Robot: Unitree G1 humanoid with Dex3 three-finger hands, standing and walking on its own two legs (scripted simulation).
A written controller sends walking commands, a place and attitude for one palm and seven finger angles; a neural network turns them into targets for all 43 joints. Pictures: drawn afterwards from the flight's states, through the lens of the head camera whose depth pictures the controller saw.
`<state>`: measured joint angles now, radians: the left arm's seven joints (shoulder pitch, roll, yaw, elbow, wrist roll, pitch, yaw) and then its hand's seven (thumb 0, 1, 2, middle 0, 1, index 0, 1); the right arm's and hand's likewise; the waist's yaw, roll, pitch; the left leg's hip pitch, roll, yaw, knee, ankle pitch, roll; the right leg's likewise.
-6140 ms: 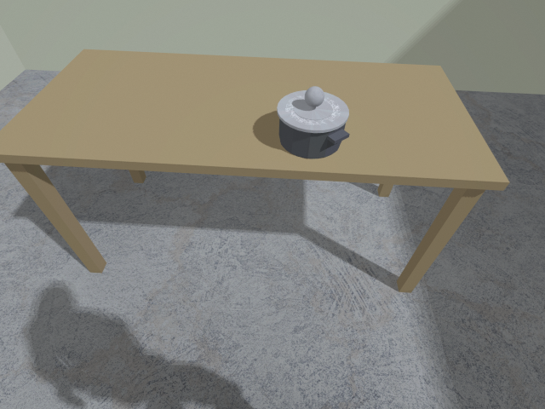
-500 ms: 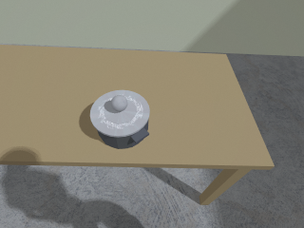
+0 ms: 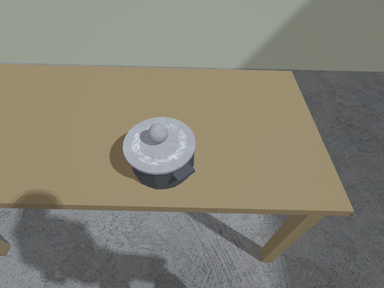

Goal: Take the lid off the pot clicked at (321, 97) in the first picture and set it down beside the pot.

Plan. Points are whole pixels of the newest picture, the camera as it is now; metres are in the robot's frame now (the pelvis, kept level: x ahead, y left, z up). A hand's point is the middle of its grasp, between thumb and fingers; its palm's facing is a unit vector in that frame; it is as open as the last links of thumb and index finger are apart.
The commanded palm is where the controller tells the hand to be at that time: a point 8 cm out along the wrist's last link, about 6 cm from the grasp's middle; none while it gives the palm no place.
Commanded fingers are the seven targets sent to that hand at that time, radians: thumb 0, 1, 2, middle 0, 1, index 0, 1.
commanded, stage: come to a stop and stand still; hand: left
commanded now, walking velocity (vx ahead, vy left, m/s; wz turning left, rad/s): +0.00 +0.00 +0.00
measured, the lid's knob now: (158, 133) +0.46 +0.12 +0.04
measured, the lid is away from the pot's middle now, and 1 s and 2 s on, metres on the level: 0.00 0.00 0.00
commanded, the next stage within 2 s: look again from close up in 0.40 s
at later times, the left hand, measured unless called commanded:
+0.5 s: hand out of the picture -0.01 +0.19 -0.17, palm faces -0.02 -0.97 -0.23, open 7.4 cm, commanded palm none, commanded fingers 0.00 0.90 0.90 -0.20 -0.30 -0.20 -0.30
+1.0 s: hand out of the picture +0.01 +0.17 -0.17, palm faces -0.01 -0.98 -0.20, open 7.3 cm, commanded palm none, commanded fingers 0.00 0.90 0.90 -0.20 -0.30 -0.20 -0.30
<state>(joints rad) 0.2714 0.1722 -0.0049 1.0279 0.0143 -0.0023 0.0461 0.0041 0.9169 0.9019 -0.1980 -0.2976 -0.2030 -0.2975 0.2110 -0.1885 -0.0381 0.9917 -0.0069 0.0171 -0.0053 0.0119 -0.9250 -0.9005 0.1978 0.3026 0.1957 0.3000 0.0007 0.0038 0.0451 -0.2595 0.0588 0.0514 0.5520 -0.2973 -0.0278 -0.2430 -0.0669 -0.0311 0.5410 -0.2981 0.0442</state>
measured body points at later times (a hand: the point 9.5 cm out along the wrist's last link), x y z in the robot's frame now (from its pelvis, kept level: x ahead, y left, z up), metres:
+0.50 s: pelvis -0.01 +0.01 +0.00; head +0.01 +0.00 +0.45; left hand -0.01 +0.25 -0.15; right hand +0.00 -0.22 -0.16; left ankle +0.00 +0.13 -0.73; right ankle -0.01 -0.15 -0.73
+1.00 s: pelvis +0.00 -0.01 +0.00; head +0.02 -0.01 +0.45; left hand +0.01 +0.22 -0.15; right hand +0.00 -0.23 -0.16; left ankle +0.00 +0.13 -0.73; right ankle -0.01 -0.15 -0.73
